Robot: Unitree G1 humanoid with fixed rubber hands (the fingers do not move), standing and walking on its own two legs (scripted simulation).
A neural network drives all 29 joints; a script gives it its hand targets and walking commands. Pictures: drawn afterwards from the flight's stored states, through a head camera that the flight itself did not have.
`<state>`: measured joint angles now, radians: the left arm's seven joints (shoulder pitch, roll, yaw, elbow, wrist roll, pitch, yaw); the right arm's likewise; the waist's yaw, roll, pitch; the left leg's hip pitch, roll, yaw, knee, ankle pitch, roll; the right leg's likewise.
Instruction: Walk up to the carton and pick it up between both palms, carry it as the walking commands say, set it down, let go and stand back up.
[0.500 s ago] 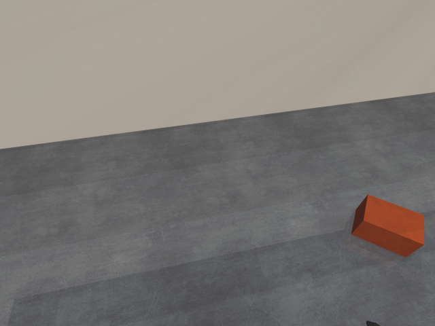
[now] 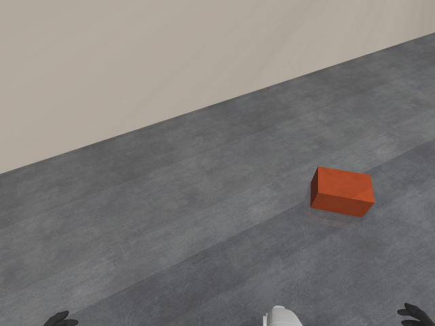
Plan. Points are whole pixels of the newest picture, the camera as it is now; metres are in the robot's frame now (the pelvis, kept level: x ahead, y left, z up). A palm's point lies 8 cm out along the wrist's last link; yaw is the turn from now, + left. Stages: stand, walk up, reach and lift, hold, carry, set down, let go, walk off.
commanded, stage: walk up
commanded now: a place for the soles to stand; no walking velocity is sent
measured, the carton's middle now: (339, 191) +0.81 -0.62 -0.69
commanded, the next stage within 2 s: none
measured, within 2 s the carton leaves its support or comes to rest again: neither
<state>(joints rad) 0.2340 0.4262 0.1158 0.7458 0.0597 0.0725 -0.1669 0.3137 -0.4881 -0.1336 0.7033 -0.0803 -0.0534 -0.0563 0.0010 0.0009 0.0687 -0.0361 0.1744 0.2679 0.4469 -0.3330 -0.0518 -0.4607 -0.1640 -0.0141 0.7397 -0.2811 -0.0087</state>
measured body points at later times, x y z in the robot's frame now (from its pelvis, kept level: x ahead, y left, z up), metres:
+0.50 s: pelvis +0.15 -0.08 +0.00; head +0.16 -0.06 +0.45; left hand +0.38 +0.17 -0.08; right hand +0.10 -0.43 -0.03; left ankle +0.17 +0.04 -0.73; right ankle +0.16 -0.27 -0.66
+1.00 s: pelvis +0.30 -0.21 -0.01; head +0.31 -0.21 +0.44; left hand +0.55 +0.03 -0.08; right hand +0.26 -0.54 -0.07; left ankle +0.45 -0.15 -0.72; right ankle +0.24 -0.31 -0.73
